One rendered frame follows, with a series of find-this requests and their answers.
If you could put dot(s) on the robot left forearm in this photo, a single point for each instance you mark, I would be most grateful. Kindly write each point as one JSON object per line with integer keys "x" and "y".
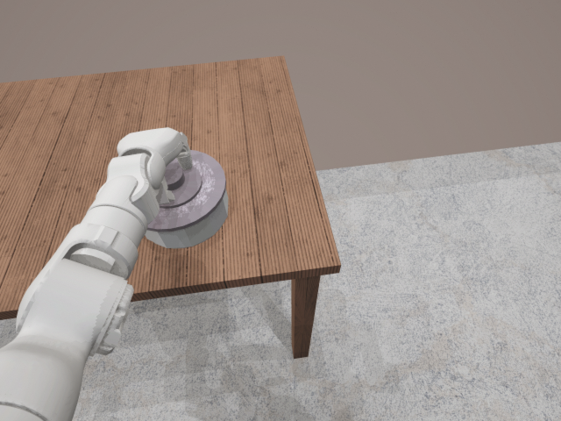
{"x": 109, "y": 235}

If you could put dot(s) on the left robot hand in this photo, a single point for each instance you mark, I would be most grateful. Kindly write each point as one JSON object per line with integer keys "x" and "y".
{"x": 170, "y": 144}

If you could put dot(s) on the knob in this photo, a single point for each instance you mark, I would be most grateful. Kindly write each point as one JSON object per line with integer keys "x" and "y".
{"x": 174, "y": 176}

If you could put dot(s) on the table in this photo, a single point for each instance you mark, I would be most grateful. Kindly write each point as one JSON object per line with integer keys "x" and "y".
{"x": 58, "y": 136}

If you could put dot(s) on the left robot upper arm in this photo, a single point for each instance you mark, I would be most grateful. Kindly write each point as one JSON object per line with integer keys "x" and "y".
{"x": 79, "y": 311}

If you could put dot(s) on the lid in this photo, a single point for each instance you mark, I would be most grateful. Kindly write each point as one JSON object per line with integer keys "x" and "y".
{"x": 200, "y": 194}

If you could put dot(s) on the pot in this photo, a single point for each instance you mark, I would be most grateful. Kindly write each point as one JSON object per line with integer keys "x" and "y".
{"x": 194, "y": 234}

